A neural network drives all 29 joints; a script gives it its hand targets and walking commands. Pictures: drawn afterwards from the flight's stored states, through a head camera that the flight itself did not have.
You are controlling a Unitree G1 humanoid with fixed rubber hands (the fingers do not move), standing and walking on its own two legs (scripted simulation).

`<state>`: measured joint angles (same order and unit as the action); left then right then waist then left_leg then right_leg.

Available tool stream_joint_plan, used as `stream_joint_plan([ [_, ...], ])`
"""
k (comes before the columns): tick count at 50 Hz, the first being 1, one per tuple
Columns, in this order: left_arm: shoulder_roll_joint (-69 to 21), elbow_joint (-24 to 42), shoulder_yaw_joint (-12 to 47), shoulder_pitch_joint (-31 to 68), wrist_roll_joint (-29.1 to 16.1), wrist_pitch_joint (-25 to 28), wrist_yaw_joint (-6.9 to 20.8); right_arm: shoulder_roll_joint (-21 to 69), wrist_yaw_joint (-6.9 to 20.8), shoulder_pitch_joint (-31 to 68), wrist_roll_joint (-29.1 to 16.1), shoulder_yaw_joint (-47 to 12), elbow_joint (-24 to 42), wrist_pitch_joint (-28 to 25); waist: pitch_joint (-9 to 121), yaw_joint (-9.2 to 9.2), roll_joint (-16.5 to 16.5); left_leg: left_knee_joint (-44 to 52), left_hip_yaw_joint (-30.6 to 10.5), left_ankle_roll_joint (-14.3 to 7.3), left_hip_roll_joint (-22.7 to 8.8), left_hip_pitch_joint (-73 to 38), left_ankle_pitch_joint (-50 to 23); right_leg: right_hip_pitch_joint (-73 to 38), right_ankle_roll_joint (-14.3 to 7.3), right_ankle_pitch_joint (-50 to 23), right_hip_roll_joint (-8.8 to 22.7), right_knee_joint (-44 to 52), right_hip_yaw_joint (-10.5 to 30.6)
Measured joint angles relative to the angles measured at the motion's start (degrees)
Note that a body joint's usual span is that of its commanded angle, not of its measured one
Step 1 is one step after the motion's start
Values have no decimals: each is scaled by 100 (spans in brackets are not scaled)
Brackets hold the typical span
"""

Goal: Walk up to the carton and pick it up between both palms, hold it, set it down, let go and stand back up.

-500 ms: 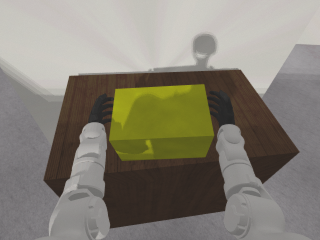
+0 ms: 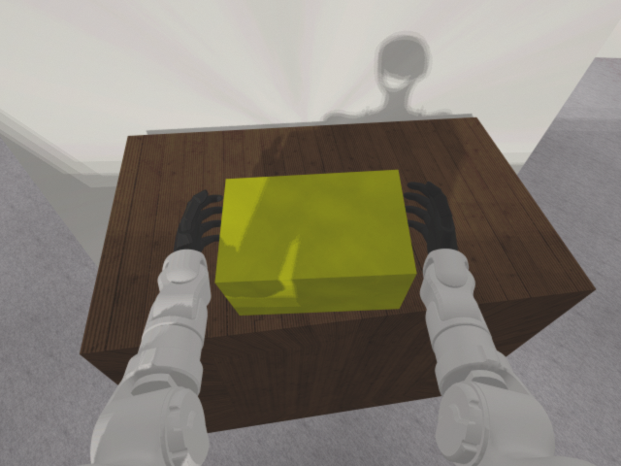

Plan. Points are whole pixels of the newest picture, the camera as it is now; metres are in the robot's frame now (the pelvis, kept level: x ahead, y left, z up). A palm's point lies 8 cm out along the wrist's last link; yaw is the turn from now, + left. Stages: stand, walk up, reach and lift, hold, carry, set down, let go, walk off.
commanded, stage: set down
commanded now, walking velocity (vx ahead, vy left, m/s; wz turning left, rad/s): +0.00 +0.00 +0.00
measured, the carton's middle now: (315, 246) +0.41 +0.00 +0.00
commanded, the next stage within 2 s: none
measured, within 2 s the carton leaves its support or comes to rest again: rests again in 0.98 s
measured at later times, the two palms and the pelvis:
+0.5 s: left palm (196, 249) +0.37 +0.17 +0.04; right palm (443, 251) +0.38 -0.17 +0.05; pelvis -0.01 +0.00 +0.00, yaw -1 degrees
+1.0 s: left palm (202, 248) +0.38 +0.16 +0.03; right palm (442, 256) +0.38 -0.18 +0.04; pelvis +0.00 +0.00 +0.00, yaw -1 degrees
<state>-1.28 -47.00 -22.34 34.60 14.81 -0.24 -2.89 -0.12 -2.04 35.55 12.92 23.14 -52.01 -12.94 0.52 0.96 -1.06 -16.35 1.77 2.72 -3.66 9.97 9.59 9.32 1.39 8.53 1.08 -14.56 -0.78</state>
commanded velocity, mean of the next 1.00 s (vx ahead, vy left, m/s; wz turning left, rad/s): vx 0.00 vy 0.00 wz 0.00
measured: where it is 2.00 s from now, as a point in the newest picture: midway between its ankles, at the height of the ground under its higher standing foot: outside the picture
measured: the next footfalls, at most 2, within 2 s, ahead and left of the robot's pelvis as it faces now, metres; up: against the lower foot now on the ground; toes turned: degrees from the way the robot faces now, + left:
none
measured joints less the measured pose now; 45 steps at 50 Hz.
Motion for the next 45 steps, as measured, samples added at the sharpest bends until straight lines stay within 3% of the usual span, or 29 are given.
stream_joint_plan([
  [24,-101,-409,-264,213,181,466,66,-81,64,-10,75,266,-272,-235,62,157,12,96,106,-13,-40,131,-97,190,-21,-123,-43,74,100],
  [45,-147,-488,-360,148,224,984,172,-104,50,-139,161,266,-297,-357,77,131,-10,41,109,-14,-54,296,-35,351,-24,-67,-54,30,98],
])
